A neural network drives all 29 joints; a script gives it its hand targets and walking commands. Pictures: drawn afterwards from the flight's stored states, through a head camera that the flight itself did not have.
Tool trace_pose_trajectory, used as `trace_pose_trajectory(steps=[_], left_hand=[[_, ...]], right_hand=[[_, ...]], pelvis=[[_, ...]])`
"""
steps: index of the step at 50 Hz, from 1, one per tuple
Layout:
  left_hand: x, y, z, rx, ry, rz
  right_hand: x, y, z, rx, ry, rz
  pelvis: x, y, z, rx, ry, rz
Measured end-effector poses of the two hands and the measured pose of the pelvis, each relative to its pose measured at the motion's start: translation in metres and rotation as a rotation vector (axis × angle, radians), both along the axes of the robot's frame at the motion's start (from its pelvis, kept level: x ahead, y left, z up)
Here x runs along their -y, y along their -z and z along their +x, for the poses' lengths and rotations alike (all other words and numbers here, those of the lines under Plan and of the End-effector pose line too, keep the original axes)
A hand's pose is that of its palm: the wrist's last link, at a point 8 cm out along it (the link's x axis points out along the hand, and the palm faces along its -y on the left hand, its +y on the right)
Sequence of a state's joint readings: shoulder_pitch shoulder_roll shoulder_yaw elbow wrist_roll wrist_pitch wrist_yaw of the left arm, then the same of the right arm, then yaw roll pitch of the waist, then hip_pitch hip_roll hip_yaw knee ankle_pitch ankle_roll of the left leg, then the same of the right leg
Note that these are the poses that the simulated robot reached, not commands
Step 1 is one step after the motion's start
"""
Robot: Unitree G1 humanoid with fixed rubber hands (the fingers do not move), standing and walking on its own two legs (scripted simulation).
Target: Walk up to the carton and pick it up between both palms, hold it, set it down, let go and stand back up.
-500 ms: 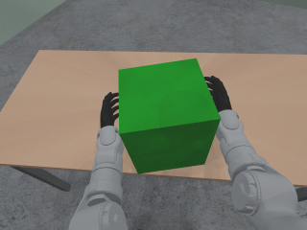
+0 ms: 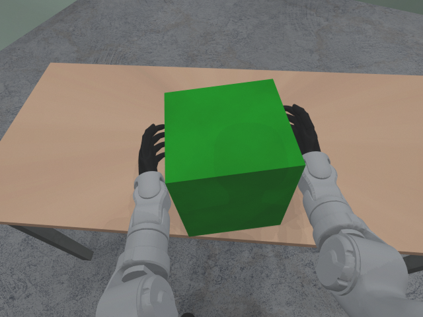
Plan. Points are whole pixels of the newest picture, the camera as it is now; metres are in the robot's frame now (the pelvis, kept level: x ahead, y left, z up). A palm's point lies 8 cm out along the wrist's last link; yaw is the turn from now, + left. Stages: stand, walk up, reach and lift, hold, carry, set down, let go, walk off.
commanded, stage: set down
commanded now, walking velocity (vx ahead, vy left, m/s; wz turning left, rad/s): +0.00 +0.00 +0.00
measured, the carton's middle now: (227, 164) +0.42 +0.05 -0.01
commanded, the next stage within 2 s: none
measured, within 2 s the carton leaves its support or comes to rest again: neither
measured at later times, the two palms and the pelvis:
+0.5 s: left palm (153, 166) +0.38 +0.19 +0.03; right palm (308, 150) +0.45 -0.10 +0.04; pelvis +0.01 +0.00 +0.00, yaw +0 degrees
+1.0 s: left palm (154, 168) +0.38 +0.19 +0.02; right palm (308, 154) +0.45 -0.10 +0.03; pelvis +0.01 +0.00 +0.00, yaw +0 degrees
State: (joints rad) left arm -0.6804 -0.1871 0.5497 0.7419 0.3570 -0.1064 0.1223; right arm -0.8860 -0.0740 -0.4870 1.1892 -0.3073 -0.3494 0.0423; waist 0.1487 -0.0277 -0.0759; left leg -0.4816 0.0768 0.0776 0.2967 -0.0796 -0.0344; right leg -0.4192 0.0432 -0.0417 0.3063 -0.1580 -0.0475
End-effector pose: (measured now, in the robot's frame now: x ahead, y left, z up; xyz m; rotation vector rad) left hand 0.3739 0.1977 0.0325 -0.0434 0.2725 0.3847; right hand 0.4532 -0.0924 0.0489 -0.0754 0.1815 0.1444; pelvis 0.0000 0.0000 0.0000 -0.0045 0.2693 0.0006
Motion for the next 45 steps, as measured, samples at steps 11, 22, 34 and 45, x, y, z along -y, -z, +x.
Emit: trace_pose_trajectory(steps=[11, 22, 34, 45], left_hand=[[0.004, 0.003, 0.004, 0.01, 0.013, 0.01], [0.004, 0.007, 0.006, 0.02, 0.007, 0.008], [0.004, 0.009, 0.005, 0.031, 0.016, 0.03], [0.004, 0.01, 0.004, 0.039, 0.017, 0.034]], right_hand=[[0.007, 0.009, -0.004, -0.002, 0.014, -0.008], [0.007, 0.01, -0.002, 0.003, 0.011, -0.01], [0.007, 0.013, -0.006, 0.01, 0.009, -0.003], [0.008, 0.014, -0.008, 0.012, 0.012, 0.004]], pelvis=[[0.001, 0.0, 0.003, -0.004, 0.003, 0.003], [0.002, 0.001, 0.006, -0.009, 0.006, 0.005], [0.002, 0.001, 0.006, -0.013, 0.002, 0.004], [0.0, 0.001, 0.005, -0.017, 0.005, 0.006]])
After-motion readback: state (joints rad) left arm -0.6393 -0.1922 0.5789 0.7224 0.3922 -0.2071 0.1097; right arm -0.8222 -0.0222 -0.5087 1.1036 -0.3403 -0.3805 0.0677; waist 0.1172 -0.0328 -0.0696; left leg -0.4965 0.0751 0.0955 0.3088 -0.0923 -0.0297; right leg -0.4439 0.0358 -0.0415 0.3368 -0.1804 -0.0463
